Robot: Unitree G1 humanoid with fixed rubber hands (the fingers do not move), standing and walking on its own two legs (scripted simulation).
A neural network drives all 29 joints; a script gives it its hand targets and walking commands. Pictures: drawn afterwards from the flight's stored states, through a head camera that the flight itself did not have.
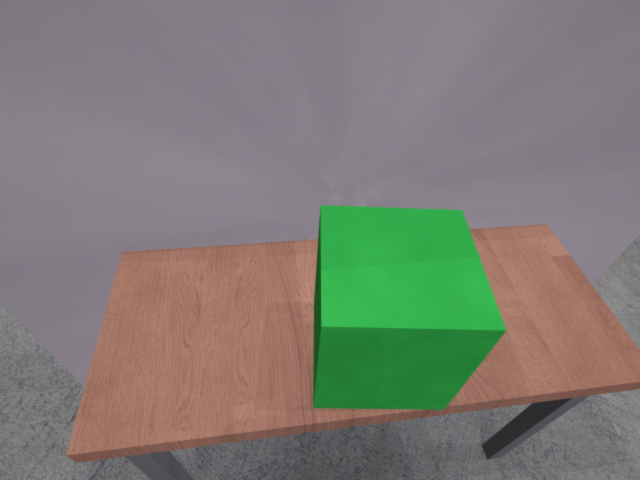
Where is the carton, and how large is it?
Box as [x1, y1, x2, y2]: [313, 205, 506, 409]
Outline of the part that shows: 320,205 314,296 313,407 443,409 506,330 462,211 444,209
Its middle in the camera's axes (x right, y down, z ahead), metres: +0.10 +0.11 +0.60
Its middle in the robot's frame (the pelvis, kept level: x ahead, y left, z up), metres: +0.38 -0.08 -0.04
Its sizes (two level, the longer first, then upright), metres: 0.210 0.200 0.250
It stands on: a table, 0.62 m high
